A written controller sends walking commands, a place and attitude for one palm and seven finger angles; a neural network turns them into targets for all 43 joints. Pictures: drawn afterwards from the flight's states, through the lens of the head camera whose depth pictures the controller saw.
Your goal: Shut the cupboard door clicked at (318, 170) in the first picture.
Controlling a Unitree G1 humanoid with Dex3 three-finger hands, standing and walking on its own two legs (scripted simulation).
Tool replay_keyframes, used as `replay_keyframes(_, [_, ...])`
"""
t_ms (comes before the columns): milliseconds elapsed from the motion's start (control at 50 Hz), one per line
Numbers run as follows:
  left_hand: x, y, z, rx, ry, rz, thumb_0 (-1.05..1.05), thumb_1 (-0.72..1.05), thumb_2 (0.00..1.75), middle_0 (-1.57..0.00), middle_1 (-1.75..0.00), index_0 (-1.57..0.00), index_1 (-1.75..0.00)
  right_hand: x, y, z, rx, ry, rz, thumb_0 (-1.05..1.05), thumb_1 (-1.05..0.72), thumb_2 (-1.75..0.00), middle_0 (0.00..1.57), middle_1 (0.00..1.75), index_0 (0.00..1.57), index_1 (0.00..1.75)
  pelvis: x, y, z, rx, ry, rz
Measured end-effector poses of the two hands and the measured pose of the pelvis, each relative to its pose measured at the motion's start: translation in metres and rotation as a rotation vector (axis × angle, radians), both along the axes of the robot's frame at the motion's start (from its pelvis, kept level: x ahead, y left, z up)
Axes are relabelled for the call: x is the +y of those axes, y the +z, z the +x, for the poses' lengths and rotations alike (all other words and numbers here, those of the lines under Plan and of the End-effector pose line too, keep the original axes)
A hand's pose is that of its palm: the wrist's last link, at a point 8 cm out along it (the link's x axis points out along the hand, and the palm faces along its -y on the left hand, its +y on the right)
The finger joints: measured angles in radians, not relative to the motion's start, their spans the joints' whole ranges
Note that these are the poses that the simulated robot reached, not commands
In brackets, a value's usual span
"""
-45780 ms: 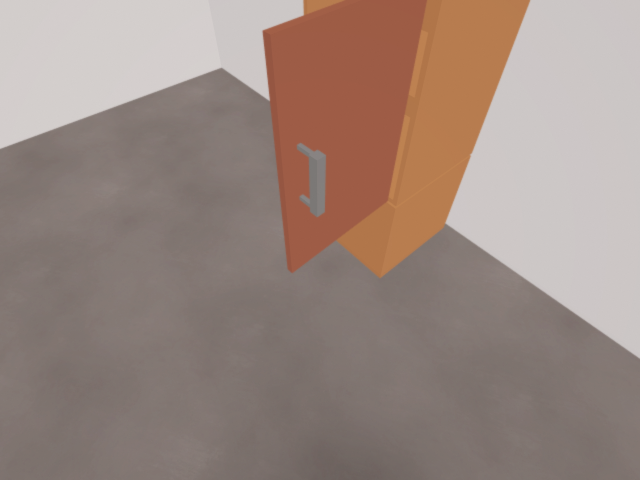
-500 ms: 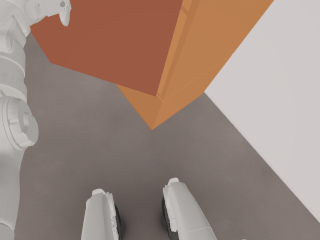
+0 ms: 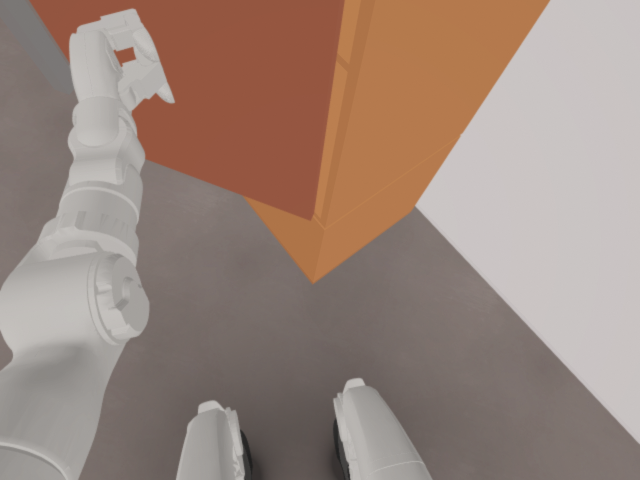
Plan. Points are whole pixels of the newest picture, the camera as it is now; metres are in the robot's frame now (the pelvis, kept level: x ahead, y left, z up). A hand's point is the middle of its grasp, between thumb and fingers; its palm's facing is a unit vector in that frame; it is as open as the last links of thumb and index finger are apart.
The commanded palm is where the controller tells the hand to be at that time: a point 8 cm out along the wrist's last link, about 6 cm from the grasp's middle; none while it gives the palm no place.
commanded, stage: pull the fist back off the door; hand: left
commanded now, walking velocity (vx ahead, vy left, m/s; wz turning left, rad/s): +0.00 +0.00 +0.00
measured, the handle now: (43, 26) +0.67 +0.23 +0.08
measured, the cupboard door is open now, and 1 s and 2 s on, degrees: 31 31 31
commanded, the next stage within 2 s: draw the hand back to the body in 0.44 s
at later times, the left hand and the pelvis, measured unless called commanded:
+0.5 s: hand (154, 125) +0.50 +0.10 +0.09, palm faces +0.03 -1.00 -0.03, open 3.1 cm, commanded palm +0.48 +0.16 +0.09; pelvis +0.01 +0.00 +0.02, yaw +2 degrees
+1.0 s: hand (35, 182) +0.40 +0.17 +0.16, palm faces +0.07 -1.00 -0.02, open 3.1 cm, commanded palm +0.35 +0.22 +0.17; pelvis +0.02 +0.00 +0.07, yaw +2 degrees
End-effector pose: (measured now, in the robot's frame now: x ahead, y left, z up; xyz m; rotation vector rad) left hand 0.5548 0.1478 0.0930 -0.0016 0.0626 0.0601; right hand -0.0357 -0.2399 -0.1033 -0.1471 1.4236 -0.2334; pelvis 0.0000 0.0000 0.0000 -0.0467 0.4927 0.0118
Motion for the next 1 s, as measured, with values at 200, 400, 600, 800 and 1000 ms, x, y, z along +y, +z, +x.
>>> replay_keyframes(200, [0.040,-0.003,-0.040,-0.030,0.033,0.066,0.02,0.90,0.90,-1.29,-1.50,-1.30,-1.50,-0.024,0.011,0.032,-0.035,0.043,-0.018,0.01,-0.91,-0.89,0.20,0.30,0.20,0.30,-0.007,0.013,0.010,-0.050,0.003,0.022])
replay_keyframes(400, [0.018,-0.011,-0.080,-0.079,-0.034,-0.003,0.02,0.90,0.91,-1.30,-1.50,-1.30,-1.50,-0.032,0.017,0.093,-0.156,0.106,-0.072,0.01,-0.91,-0.89,0.20,0.30,0.20,0.30,-0.002,0.020,0.011,-0.094,0.032,0.017])
replay_keyframes(600, [0.011,-0.001,-0.067,-0.055,-0.003,0.045,0.02,0.89,0.90,-1.30,-1.50,-1.30,-1.50,-0.013,0.009,0.102,-0.227,0.096,-0.031,0.00,-0.91,-0.89,0.20,0.30,0.20,0.30,0.002,0.016,0.005,-0.102,0.021,0.026])
replay_keyframes(800, [0.057,0.031,-0.124,-0.114,0.019,0.078,0.02,0.90,0.90,-1.29,-1.50,-1.30,-1.50,0.003,0.021,0.079,-0.174,0.028,0.045,0.01,-0.91,-0.89,0.20,0.30,0.20,0.30,0.004,0.043,0.015,-0.176,-0.010,0.039])
replay_keyframes(1000, [0.072,0.067,-0.178,-0.125,0.007,0.029,0.02,0.90,0.90,-1.30,-1.50,-1.30,-1.50,-0.011,0.074,0.149,-0.409,0.106,-0.043,0.01,-0.91,-0.89,0.20,0.30,0.20,0.30,0.003,0.071,0.020,-0.308,0.026,0.033])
